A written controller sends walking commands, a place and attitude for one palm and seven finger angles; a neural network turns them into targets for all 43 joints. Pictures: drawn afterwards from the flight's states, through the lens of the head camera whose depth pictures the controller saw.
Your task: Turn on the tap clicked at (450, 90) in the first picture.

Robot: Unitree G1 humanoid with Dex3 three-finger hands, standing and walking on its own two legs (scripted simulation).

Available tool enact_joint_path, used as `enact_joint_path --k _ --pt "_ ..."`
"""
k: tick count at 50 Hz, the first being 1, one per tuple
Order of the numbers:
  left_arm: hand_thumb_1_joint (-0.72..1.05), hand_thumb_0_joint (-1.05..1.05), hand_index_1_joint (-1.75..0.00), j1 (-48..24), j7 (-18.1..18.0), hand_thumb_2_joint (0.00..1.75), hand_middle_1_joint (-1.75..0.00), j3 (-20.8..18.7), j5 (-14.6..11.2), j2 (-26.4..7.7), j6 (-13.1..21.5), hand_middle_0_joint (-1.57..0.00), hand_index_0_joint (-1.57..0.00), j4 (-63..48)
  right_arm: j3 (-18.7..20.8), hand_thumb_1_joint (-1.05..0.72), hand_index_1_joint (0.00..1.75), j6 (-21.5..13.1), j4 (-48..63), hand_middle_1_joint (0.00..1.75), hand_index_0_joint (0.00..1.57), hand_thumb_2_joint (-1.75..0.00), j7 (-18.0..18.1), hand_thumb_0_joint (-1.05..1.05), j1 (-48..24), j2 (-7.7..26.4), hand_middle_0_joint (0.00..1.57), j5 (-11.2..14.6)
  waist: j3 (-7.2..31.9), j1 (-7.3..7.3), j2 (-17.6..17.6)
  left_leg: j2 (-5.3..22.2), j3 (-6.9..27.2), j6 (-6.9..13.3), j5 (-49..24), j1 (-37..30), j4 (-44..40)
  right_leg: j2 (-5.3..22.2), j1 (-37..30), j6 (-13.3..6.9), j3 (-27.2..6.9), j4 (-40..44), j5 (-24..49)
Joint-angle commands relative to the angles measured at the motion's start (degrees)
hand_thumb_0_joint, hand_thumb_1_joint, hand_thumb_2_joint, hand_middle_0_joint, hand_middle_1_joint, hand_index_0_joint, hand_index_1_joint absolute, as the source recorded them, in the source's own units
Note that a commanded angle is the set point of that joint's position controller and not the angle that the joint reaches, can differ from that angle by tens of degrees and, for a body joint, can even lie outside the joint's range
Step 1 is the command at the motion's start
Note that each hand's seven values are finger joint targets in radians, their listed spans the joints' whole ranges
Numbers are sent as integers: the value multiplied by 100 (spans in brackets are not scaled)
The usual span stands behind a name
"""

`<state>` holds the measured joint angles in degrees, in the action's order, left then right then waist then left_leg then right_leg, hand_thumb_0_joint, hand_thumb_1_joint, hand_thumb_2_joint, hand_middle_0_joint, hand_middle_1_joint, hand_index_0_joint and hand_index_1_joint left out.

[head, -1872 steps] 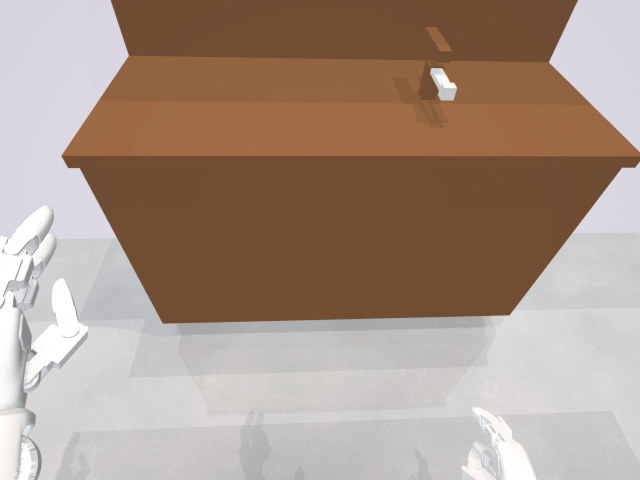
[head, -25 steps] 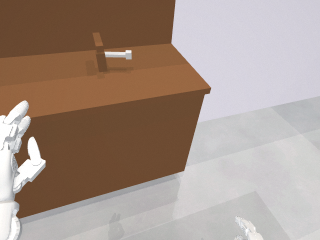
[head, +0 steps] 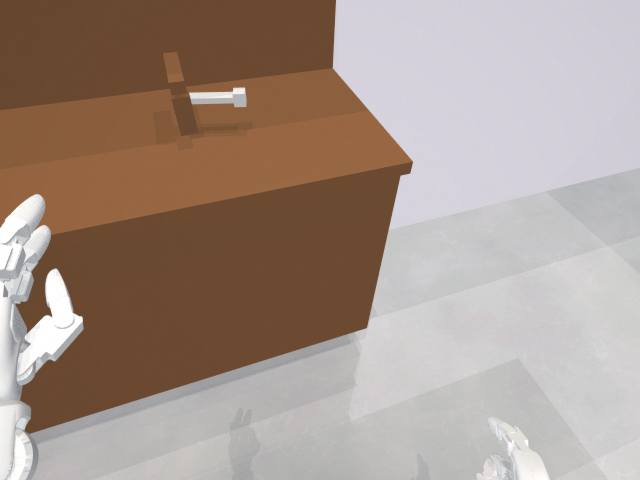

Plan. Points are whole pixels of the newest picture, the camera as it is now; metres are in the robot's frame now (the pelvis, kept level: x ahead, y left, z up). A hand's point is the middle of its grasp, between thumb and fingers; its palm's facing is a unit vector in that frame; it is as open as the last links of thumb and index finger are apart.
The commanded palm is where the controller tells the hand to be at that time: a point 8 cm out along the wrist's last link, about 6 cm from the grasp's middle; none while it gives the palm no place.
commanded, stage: stand and wait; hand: left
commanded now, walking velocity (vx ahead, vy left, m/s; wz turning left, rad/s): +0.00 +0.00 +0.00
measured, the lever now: (239, 97) +0.79 +0.21 +0.09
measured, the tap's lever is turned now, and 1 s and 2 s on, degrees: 76 76 76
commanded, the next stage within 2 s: none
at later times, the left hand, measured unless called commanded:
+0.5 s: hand (76, 309) +0.23 +0.25 +0.17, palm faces +0.39 -0.85 -0.35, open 7.5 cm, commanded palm +0.18 +0.28 +0.19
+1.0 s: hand (48, 317) +0.22 +0.27 +0.17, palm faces +0.39 -0.85 -0.34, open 7.5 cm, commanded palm +0.17 +0.31 +0.19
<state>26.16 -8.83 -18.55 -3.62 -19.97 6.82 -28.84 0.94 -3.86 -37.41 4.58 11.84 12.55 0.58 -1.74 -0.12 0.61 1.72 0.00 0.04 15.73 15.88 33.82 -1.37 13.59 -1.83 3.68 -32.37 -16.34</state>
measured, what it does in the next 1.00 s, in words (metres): stands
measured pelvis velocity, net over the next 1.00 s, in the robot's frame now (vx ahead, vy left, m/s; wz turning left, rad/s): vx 0.01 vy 0.03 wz -0.02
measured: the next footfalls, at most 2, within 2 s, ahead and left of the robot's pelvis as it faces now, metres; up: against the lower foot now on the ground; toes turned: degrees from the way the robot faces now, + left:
none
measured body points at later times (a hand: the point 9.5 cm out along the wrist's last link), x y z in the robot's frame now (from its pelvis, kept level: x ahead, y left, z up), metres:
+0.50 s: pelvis +0.02 +0.01 +0.01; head +0.01 +0.00 +0.46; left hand +0.20 +0.29 +0.19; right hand +0.20 -0.22 -0.07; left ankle +0.03 +0.12 -0.73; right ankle +0.01 -0.10 -0.73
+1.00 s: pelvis +0.01 +0.03 +0.01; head +0.00 +0.03 +0.46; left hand +0.19 +0.31 +0.18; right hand +0.18 -0.20 -0.07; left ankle +0.03 +0.12 -0.73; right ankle +0.01 -0.10 -0.73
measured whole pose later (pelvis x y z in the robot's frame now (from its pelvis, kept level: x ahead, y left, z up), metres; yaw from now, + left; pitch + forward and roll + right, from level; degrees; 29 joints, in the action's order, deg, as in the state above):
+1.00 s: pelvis +0.01 +0.03 +0.01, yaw -1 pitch -1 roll -1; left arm 26.7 -8.8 -17.1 -3.2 -19.3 6.4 -25.3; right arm -0.5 -3.2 -35.6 4.4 11.2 11.4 -0.2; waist 0.0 0.8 1.0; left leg 0.0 -1.8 1.7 11.2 12.2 24.6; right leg 0.1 9.2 0.5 1.9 -20.9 -10.4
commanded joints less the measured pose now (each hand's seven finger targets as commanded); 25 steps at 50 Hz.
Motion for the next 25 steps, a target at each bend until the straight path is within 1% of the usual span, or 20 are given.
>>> enact_joint_path --k 1,2,4,5,7,8,9,12,13,15,16,17,18,19,22,23,24,25 --pt "90 0 -30 -332 -132 90 -30 -633 61 -940 419 -20 -20 -1163 93 -90 30 -371 1048 30 20 -90 37 0 -765 551 20 -9 371 29 692 541 850 327 -299 18 -1195 310 -262 116 -531 803 494" --pt "90 0 -30 -289 -133 90 -30 -648 61 -964 425 -20 -20 -1107 111 -90 30 -389 1045 30 20 -90 27 0 -728 551 20 -12 450 30 387 436 676 281 -484 -36 -981 391 -347 82 -667 965 711" --pt "90 0 -30 -222 -116 90 -30 -630 26 -957 437 -20 -20 -1095 144 -90 30 -416 1047 30 20 -90 2 0 -648 577 20 -5 734 10 141 348 457 190 -1196 -284 -702 578 -566 11 -831 1012 1332" --pt "90 0 -30 -191 -110 90 -30 -594 14 -922 429 -20 -20 -1100 162 -90 30 -416 1064 30 20 -90 -13 0 -625 589 20 1 869 5 84 326 400 162 -1512 -424 -614 621 -651 -7 -845 982 1647" --pt "90 0 -30 -185 -101 90 -30 -582 -8 -924 418 -20 -20 -1153 174 -90 30 -399 1094 30 20 -90 -31 0 -629 602 20 6 991 6 229 329 339 133 -1811 -598 -604 646 -676 0 -816 938 1948" --pt "90 0 -30 -134 -82 90 -30 -597 -22 -951 384 -20 -20 -1036 161 -90 30 -392 1119 30 20 -90 -17 0 -688 602 20 7 845 3 269 332 369 130 -1843 -617 -649 619 -555 20 -807 969 1926" --pt "90 0 -30 -175 -75 90 -30 -554 -27 -909 375 -20 -20 -1039 146 -90 30 -368 1117 30 20 -90 -21 0 -682 581 20 12 826 10 267 346 348 127 -1782 -622 -681 592 -538 34 -793 998 1844" --pt "90 0 -30 -254 -77 90 -30 -614 -39 -977 354 -20 -20 -1022 139 -90 30 -314 1150 30 20 -90 -10 0 -711 580 20 1 840 28 76 321 337 128 -1691 -646 -746 555 -549 46 -766 1090 1750" --pt "90 0 -30 -272 -73 90 -30 -643 -47 -1026 332 -20 -20 -989 139 -90 30 -300 1170 30 20 -90 3 0 -759 599 20 0 753 28 169 310 348 125 -1691 -636 -776 562 -500 37 -787 1120 1736" --pt "90 0 -30 -282 -66 90 -30 -577 -51 -950 321 -20 -20 -969 123 -90 30 -267 1171 30 20 -90 -3 0 -734 578 20 -3 814 40 169 308 345 122 -1685 -656 -823 535 -578 44 -763 1140 1707" --pt "90 0 -30 -283 -69 90 -30 -601 -55 -983 314 -20 -20 -938 115 -90 30 -255 1183 30 20 -90 0 0 -751 570 20 -5 788 47 96 299 337 125 -1647 -648 -842 532 -565 58 -743 1188 1672" --pt "90 0 -30 -318 -63 90 -30 -546 -56 -931 305 -20 -20 -953 120 -90 30 -250 1186 30 20 -90 -4 0 -753 579 20 -3 789 44 101 273 321 121 -1584 -657 -843 531 -561 56 -754 1220 1632" --pt "90 0 -30 -338 -59 90 -30 -579 -55 -982 288 -20 -20 -929 117 -90 30 -245 1194 30 20 -90 10 0 -789 591 20 -14 729 42 229 263 325 117 -1522 -662 -885 536 -491 48 -781 1263 1556" --pt "90 0 -30 -356 -58 90 -30 -520 -51 -933 278 -20 -20 -909 93 -90 30 -235 1184 30 20 -90 7 0 -782 560 20 -12 699 46 135 270 338 122 -1471 -653 -914 519 -490 59 -762 1287 1509" --pt "90 0 -30 -420 -68 90 -30 -490 -47 -911 260 -20 -20 -877 108 -90 30 -229 1180 30 20 -90 5 0 -782 584 20 -18 721 52 49 228 319 118 -1220 -641 -950 511 -480 64 -779 1405 1301" --pt "90 0 -30 -419 -68 90 -30 -558 -46 -994 255 -20 -20 -897 104 -90 30 -227 1191 30 20 -90 25 0 -815 592 20 -30 721 57 148 223 326 120 -1270 -678 -987 516 -470 55 -771 1399 1335" --pt "90 0 -30 -460 -64 90 -30 -467 -45 -904 258 -20 -20 -941 93 -90 30 -225 1181 30 20 -90 18 0 -796 576 20 -23 741 50 191 238 310 116 -1306 -699 -1008 494 -501 65 -732 1375 1370" --pt "90 0 -30 -432 -73 90 -30 -519 -41 -959 253 -20 -20 -916 91 -90 30 -229 1189 30 20 -90 21 0 -801 584 20 -30 758 67 137 238 329 121 -1288 -700 -1049 473 -502 79 -720 1387 1342"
